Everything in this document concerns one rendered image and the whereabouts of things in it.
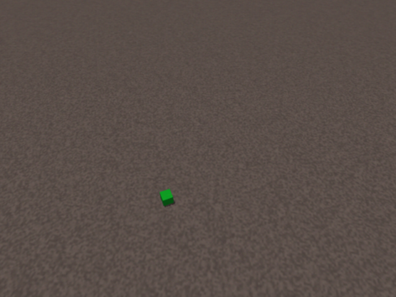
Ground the cube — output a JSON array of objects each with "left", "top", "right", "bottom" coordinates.
[{"left": 160, "top": 189, "right": 174, "bottom": 206}]

